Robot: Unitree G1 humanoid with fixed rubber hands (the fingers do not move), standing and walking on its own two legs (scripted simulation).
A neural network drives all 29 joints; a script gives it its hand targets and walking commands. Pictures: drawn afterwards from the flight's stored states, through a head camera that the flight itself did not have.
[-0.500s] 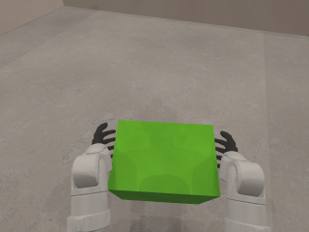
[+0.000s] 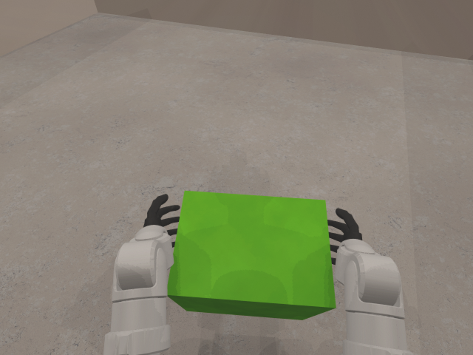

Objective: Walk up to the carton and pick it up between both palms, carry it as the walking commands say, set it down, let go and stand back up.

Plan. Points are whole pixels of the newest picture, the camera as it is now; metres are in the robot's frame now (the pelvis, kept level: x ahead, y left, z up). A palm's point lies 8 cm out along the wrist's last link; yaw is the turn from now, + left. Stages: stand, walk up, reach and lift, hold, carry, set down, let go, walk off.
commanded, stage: carry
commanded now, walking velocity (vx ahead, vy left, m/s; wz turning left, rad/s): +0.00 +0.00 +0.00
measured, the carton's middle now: (248, 261) +0.30 +0.00 -0.02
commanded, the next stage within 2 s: none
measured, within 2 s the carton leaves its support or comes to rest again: neither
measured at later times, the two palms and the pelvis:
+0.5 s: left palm (156, 238) +0.29 +0.15 +0.07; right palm (353, 253) +0.27 -0.17 +0.06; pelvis +0.01 +0.00 +0.00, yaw +0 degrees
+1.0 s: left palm (129, 211) +0.32 +0.20 +0.10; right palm (315, 206) +0.35 -0.11 +0.09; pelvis +0.07 +0.01 +0.01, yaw +7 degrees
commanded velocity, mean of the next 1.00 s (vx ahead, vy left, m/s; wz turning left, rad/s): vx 0.20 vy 0.00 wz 0.24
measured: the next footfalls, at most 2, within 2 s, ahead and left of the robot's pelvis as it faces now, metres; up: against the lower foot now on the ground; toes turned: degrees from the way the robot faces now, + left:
left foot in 1.36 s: +0.34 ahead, +0.19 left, +0.00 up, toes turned +26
right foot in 1.78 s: +0.71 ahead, +0.13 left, +0.00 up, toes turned +23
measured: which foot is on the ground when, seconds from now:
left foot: down 0.00-1.00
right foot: down 0.00-1.00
